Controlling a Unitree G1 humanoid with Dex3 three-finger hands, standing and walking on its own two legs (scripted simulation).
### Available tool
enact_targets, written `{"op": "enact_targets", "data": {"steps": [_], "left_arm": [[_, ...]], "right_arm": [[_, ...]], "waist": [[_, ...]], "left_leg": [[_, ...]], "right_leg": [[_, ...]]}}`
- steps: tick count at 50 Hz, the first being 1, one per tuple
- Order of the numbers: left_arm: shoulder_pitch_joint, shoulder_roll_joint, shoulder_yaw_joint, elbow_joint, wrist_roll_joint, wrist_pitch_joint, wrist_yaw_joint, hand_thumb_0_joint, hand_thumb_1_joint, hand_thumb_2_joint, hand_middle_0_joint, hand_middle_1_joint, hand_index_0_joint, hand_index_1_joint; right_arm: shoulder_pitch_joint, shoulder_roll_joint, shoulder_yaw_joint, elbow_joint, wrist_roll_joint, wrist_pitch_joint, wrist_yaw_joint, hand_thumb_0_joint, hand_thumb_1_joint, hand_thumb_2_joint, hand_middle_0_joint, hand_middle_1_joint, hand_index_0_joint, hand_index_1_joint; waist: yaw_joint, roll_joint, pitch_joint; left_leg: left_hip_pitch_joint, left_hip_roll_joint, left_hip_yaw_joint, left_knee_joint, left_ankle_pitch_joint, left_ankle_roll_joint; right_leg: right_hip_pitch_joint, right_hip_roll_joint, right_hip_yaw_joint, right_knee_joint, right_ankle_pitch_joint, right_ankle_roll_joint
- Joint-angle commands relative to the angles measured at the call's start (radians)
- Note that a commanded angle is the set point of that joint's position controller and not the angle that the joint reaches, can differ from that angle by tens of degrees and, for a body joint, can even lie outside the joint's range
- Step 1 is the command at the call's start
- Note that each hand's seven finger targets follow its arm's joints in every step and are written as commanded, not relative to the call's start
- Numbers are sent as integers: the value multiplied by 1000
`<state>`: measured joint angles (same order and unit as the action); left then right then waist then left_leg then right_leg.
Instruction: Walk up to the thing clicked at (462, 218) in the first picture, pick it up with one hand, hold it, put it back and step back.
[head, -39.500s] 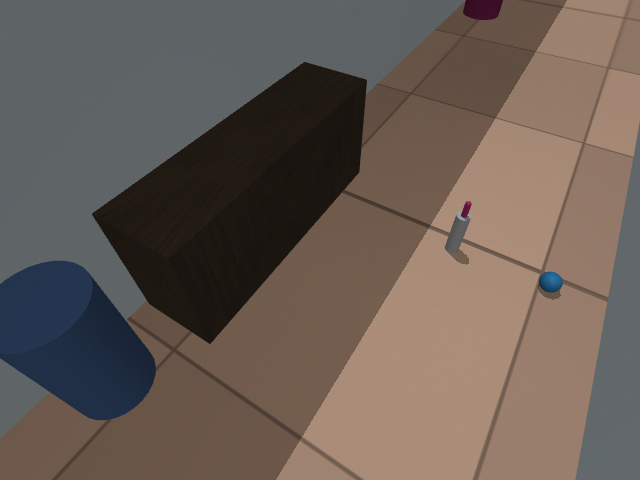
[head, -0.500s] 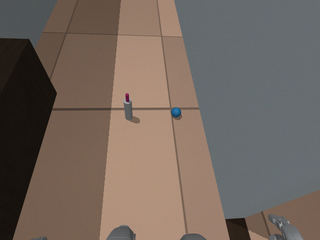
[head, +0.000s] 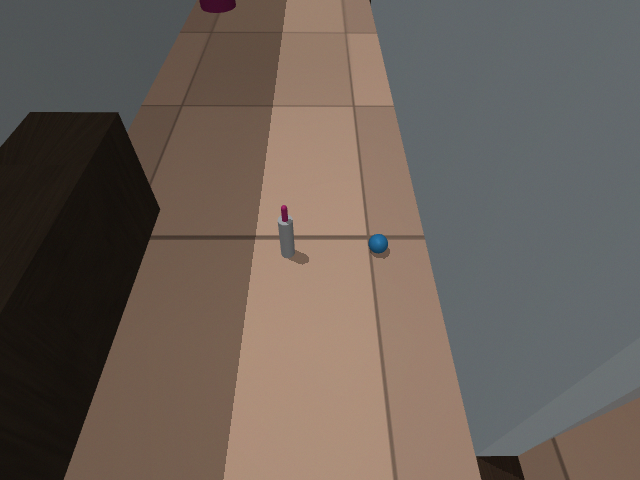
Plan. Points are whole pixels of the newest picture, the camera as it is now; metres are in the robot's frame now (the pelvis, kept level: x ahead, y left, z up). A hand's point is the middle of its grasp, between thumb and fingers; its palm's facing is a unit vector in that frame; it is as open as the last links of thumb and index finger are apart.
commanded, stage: step back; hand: left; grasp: from the side
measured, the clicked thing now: (286, 231) +1.03 +0.16 -0.63
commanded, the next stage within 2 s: stand in 0.68 s
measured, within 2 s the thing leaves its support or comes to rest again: neither
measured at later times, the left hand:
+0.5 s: hand out of the picture +0.13 +0.23 -0.14, palm faces +0.07 -0.93 -0.37, open 7.4 cm
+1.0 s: hand out of the picture +0.13 +0.24 -0.14, palm faces +0.06 -0.95 -0.31, open 7.4 cm
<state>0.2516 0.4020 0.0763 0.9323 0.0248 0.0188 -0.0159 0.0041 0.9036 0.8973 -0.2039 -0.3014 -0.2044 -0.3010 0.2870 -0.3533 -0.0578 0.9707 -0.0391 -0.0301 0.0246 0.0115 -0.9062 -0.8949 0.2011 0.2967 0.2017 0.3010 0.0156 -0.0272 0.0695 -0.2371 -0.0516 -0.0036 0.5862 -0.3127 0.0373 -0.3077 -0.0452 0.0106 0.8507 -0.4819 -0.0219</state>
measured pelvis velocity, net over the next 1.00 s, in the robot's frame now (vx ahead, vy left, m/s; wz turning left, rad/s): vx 0.06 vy -0.01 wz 0.05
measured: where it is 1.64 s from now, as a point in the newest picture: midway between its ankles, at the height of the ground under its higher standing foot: outside the picture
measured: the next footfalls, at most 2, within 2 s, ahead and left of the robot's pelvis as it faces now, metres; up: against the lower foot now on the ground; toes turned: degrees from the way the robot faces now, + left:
right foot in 0.24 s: +0.13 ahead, -0.14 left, +0.00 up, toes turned +0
left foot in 0.54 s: +0.06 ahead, +0.12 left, +0.00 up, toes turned +3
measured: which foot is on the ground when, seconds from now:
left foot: down 0.00-0.28, up 0.30-0.52, down 0.54-1.00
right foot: up 0.00-0.22, down 0.24-1.00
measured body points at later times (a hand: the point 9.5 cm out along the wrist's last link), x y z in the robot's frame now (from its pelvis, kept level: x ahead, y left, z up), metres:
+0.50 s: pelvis +0.03 -0.03 +0.00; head +0.05 -0.04 +0.44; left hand +0.13 +0.28 -0.11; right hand +0.11 -0.33 -0.14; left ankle +0.01 +0.11 -0.71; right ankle +0.09 -0.14 -0.73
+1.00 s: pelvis +0.06 -0.01 +0.02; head +0.07 +0.00 +0.47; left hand +0.13 +0.29 -0.12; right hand +0.19 -0.29 -0.11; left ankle +0.02 +0.12 -0.73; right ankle +0.09 -0.14 -0.73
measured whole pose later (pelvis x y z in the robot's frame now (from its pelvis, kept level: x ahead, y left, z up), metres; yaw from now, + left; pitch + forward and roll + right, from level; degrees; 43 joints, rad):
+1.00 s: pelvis +0.06 -0.01 +0.02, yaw +3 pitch -3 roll +0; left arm 0.08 0.34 0.00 1.12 0.00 -0.01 -0.01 0.00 0.91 0.90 -0.20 -0.30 -0.20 -0.30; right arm 0.05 -0.34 -0.01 1.09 0.00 -0.02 0.00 0.01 -0.91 -0.89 0.20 0.30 0.20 0.30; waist 0.02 -0.01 0.07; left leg -0.07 0.00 0.00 0.38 -0.26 -0.01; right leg -0.18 -0.06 -0.03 0.41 -0.18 0.03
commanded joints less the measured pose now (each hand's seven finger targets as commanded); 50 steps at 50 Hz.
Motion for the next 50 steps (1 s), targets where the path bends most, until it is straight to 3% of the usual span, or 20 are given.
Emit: {"op": "enact_targets", "data": {"steps": [1, 3, 5, 8, 11, 12, 13, 14, 15, 18, 23, 26, 28, 29, 30, 31, 33, 35, 44, 50], "left_arm": [[-87, 199, 45, -108, -5, -43, 14, 0, 900, 900, -200, -300, -200, -300], [-70, 180, 43, -89, -4, -45, 3, 0, 900, 900, -200, -300, -200, -300], [-70, 162, 42, -78, -6, -46, 1, 0, 900, 900, -200, -300, -200, -300], [-87, 142, 36, -68, -13, -57, 9, 0, 900, 900, -200, -300, -200, -300], [-15, 147, 40, -15, -14, -64, 26, 0, 900, 900, -200, -300, -200, -300], [6, 174, 48, -4, -8, -66, 32, 0, 900, 900, -200, -300, -200, -300], [0, 234, 60, -12, 5, -72, 37, 0, 900, 900, -200, -300, -200, -300], [-71, 273, 58, -41, 7, -75, 38, 0, 900, 900, -200, -300, -200, -300], [-167, 300, 61, -58, 7, -71, 35, 0, 900, 900, -200, -300, -200, -300], [-194, 233, 45, -55, 5, -72, 32, 0, 900, 900, -200, -300, -200, -300], [-208, 236, 53, -32, 8, -67, 27, 0, 900, 900, -200, -300, -200, -300], [-237, 216, 41, -24, -3, -51, 24, 0, 900, 900, -200, -300, -200, -300], [-229, 163, 22, -27, -11, -45, 22, 0, 900, 900, -200, -300, -200, -300], [-238, 131, 14, -18, -25, -41, 20, 0, 900, 900, -200, -300, -200, -300], [-255, 147, 22, 5, -28, -40, 22, 0, 900, 900, -200, -300, -200, -300], [-234, 156, 23, 25, -23, -41, 22, 0, 900, 900, -200, -300, -200, -300], [-204, 158, 20, 41, -20, -53, 22, 0, 900, 900, -200, -300, -200, -300], [-175, 137, -1, 74, -30, -53, 18, 0, 900, 900, -200, -300, -200, -300], [-203, 152, -31, 116, -26, -52, 20, 0, 900, 900, -200, -300, -200, -300], [-211, 150, -38, 135, -19, -50, 22, 0, 900, 900, -200, -300, -200, -300]], "right_arm": [[13, -290, -81, -86, 5, -38, -30, 0, -900, -900, 200, 300, 200, 300], [36, -263, -72, -82, 12, -48, -33, 0, -900, -900, 200, 300, 200, 300], [8, -271, -71, -89, 13, -43, -31, 0, -900, -900, 200, 300, 200, 300], [-38, -242, -52, -104, 13, -27, -35, 0, -900, -900, 200, 300, 200, 300], [-103, -211, -30, -117, 34, 2, -39, 0, -900, -900, 200, 300, 200, 300], [-97, -167, -13, -118, 40, 7, -40, 0, -900, -900, 200, 300, 200, 300], [-63, -123, 2, -124, 44, 10, -43, 0, -900, -900, 200, 300, 200, 300], [-32, -136, -1, -109, 37, 24, -50, 0, -900, -900, 200, 300, 200, 300], [-13, -208, -29, -73, 28, 34, -54, 0, -900, -900, 200, 300, 200, 300], [-23, -221, -28, -30, 23, 31, -43, 0, -900, -900, 200, 300, 200, 300], [-8, -196, -20, 9, 14, 21, -34, 0, -900, -900, 200, 300, 200, 300], [10, -185, -27, 45, 4, 11, -37, 0, -900, -900, 200, 300, 200, 300], [-3, -227, -40, 49, -9, 1, -44, 0, -900, -900, 200, 300, 200, 300], [-80, -272, -42, 30, -7, -1, -43, 0, -900, -900, 200, 300, 200, 300], [-164, -299, -38, 17, 2, 0, -39, 0, -900, -900, 200, 300, 200, 300], [-203, -283, -33, 14, 2, 0, -36, 0, -900, -900, 200, 300, 200, 300], [-202, -225, -16, 19, 8, -5, -35, 0, -900, -900, 200, 300, 200, 300], [-159, -216, -7, 30, 23, -23, -40, 0, -900, -900, 200, 300, 200, 300], [-194, -216, -2, 74, 37, -18, -43, 0, -900, -900, 200, 300, 200, 300], [-239, -208, 0, 77, 36, -5, -39, 0, -900, -900, 200, 300, 200, 300]], "waist": [[-21, 102, 21], [-19, 119, 8], [-23, 156, -4], [-20, 194, -31], [29, 155, -86], [46, 89, -111], [38, -77, -135], [12, -122, -125], [-5, -107, -81], [-12, -79, -4], [-1, -157, -70], [-24, -133, -98], [-29, -35, -120], [-5, 94, -98], [8, 131, -42], [22, 118, -34], [30, 74, -90], [12, 64, -134], [-11, 71, -140], [-14, 41, -109]], "left_leg": [[174, 319, -434, -296, -3, 186], [165, 272, -327, -259, 211, 134], [106, 262, -268, -245, 266, 161], [8, 234, -162, -161, 467, 139], [-109, 158, -99, 8, 339, 65], [-185, 132, -111, 60, 201, 34], [-260, 46, -106, 178, -2, -1], [-206, 17, -100, 285, -272, -18], [-121, 58, -107, 358, -314, -28], [-157, 68, -117, 317, -225, -19], [-103, 72, -14, 139, -186, -39], [19, 48, 49, -86, -27, -38], [81, 122, -85, -183, 65, -9], [-13, 236, -263, -233, 8, 47], [-133, 277, -284, -247, -30, 100], [-156, 276, -256, -231, -6, 109], [-68, 203, -135, -156, 215, 43], [-12, 190, -144, -181, 313, -5], [148, 191, -89, -233, 533, -22], [148, 188, -76, -296, 375, -23]], "right_leg": [[-314, -21, 77, 143, -11, -27], [-263, -24, 34, 76, 50, -11], [-167, -10, -16, -7, 63, 4], [-5, 16, -57, -168, 146, 7], [225, 66, -87, -368, 355, -3], [308, 11, -11, -366, 381, -13], [323, -161, 242, -451, 305, -55], [160, -336, 446, -584, 80, -145], [5, -376, 488, -596, -69, -227], [-15, -250, 302, -564, -19, -155], [31, -215, 191, -498, 69, -140], [5, -178, 119, -396, 157, -104], [-42, -140, 73, -286, 251, -50], [-44, -47, 2, -241, 131, 0], [36, 13, -43, -226, 57, 1], [90, 6, -32, -231, 77, 1], [137, -44, -11, -313, 314, -16], [214, -80, 41, -340, 506, -27], [229, -80, 22, -414, 621, -10], [227, -86, 28, -484, 531, 3]]}}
